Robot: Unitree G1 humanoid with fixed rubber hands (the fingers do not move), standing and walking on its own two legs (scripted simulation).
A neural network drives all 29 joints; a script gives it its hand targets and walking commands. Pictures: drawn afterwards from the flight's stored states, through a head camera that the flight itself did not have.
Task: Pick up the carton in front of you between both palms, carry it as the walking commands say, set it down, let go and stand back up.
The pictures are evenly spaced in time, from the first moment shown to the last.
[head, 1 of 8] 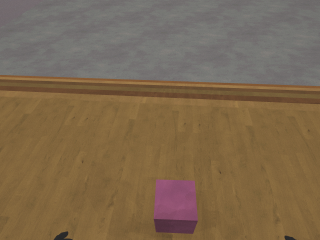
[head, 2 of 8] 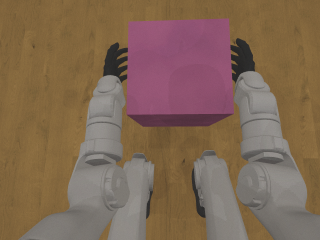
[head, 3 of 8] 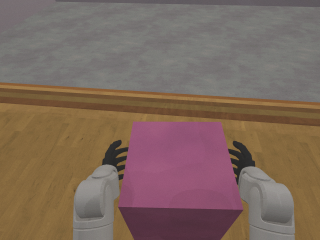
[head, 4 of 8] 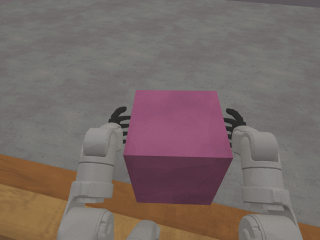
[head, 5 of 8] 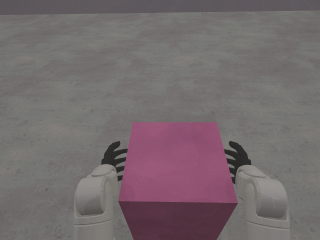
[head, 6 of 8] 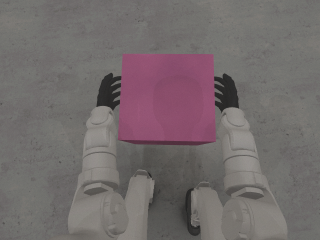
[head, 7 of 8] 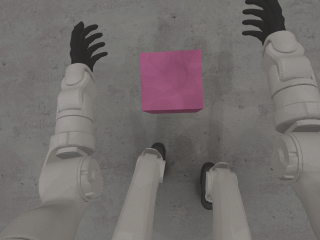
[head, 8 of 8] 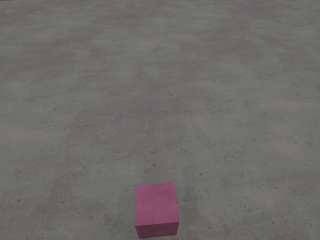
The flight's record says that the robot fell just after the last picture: no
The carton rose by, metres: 0.69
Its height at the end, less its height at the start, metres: -1.15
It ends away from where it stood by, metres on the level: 4.36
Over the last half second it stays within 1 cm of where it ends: yes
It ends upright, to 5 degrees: yes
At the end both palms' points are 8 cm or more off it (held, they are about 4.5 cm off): yes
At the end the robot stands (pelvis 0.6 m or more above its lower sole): yes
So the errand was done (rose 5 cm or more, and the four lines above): yes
